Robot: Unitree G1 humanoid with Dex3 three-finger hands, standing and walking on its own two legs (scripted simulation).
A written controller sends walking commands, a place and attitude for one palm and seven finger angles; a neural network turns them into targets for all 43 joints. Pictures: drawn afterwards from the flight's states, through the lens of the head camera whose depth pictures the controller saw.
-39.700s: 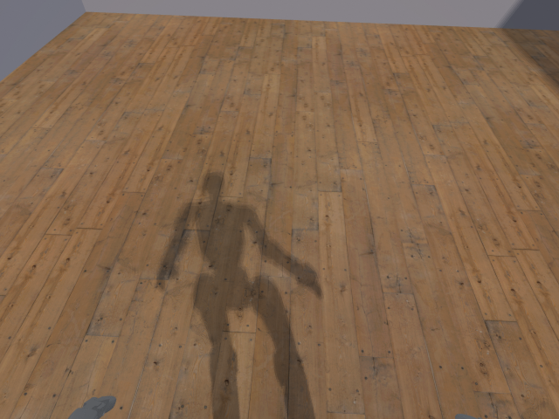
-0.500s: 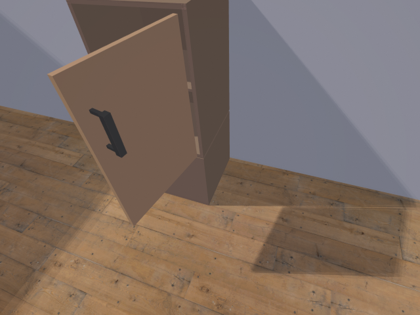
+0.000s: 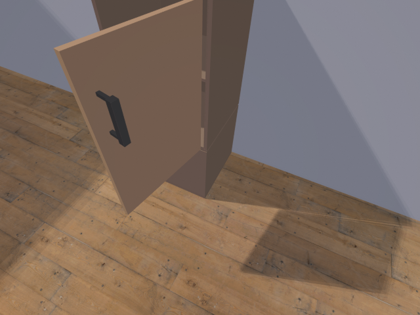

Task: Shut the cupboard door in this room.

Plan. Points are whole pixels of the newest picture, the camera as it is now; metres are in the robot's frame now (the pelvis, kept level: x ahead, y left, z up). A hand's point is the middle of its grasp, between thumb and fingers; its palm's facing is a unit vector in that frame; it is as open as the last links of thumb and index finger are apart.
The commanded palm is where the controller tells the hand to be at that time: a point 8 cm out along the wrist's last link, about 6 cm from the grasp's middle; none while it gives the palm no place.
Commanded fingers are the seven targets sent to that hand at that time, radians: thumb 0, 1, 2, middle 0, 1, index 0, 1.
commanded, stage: shuffle to correct the standing spot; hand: left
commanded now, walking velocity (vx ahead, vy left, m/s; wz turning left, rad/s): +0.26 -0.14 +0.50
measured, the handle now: (113, 119) +0.51 +0.23 +0.08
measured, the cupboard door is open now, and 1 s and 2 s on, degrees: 78 78 78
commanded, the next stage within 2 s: come to a stop and stand still in 1.60 s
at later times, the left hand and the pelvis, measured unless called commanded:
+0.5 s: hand out of the picture +0.11 +0.09 -0.16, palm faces +0.31 -0.92 -0.23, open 7.2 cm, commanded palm none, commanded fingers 0.00 0.90 0.90 -0.20 -0.30 -0.20 -0.30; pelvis +0.15 -0.09 +0.00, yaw +17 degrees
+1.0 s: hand (171, 277) +0.24 +0.09 -0.16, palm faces +0.51 -0.84 -0.17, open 7.4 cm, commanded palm none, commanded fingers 0.00 0.90 0.90 -0.20 -0.30 -0.20 -0.30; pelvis +0.29 -0.10 +0.01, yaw +31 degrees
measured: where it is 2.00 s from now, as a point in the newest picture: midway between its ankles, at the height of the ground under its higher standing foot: (262, 270)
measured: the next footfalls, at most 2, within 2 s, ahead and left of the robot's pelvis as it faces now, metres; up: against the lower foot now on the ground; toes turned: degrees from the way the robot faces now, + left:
right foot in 0.20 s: +0.16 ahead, -0.13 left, +0.00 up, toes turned +1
left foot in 0.70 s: +0.28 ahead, +0.02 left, +0.00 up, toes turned +33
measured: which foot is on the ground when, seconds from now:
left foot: down 0.00-0.20, up 0.22-0.68, down 0.70-1.00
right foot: up 0.00-0.18, down 0.20-0.70, up 0.72-1.00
